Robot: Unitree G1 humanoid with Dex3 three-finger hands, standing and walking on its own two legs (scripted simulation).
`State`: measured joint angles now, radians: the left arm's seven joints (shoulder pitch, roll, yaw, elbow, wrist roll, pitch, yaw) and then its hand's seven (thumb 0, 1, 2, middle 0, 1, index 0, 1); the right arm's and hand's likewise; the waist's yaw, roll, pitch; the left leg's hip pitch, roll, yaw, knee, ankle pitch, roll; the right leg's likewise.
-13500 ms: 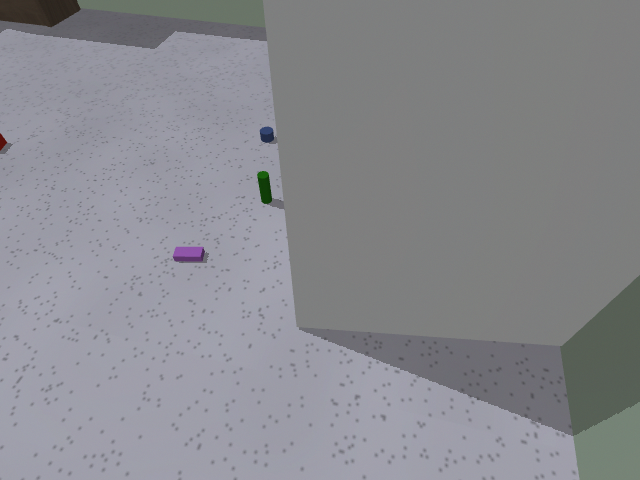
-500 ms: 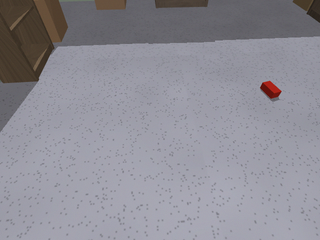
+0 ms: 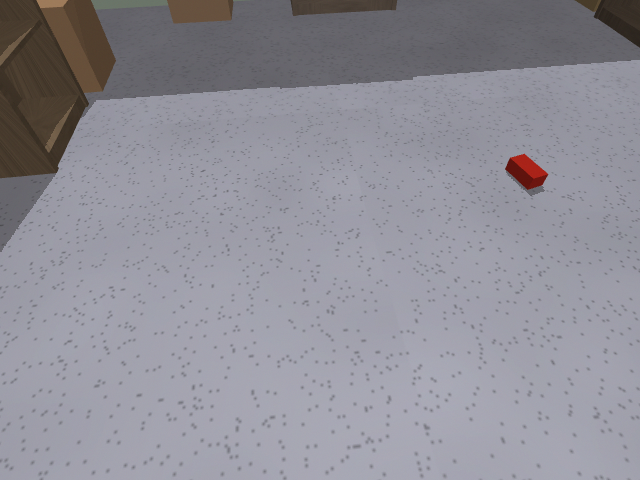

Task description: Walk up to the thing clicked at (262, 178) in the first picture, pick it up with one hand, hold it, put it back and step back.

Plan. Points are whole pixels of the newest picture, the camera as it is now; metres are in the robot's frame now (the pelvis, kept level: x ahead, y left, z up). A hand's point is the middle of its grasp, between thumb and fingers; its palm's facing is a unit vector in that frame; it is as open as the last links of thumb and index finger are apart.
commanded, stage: walk up
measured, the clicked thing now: out of the picture -0.07 -1.12 -0.70
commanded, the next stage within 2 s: none
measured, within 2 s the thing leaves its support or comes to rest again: neither
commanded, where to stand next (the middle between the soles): +0.81 +0.05 m, yaw +2 degrees
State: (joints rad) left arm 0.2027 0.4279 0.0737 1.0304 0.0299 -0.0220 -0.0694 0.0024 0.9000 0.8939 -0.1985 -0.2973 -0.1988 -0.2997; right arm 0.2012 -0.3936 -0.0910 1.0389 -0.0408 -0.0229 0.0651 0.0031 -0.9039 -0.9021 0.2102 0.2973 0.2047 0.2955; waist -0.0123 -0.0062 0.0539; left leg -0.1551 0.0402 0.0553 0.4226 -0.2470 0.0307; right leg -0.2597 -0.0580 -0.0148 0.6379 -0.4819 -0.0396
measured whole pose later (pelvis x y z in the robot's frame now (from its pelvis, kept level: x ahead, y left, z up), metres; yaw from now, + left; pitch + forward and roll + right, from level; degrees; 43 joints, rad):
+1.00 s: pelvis +0.42 -0.02 -0.02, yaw +3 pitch -4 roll +1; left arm 0.27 0.39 0.06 0.84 0.01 -0.09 -0.06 0.00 0.90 0.89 -0.20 -0.30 -0.20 -0.30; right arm 0.31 -0.43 -0.06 0.88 -0.01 -0.02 0.04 0.01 -0.91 -0.90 0.21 0.30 0.20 0.29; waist 0.01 0.07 0.10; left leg -0.28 0.02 0.00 1.12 -0.47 0.04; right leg -0.36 -0.04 -0.06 0.67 -0.25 -0.03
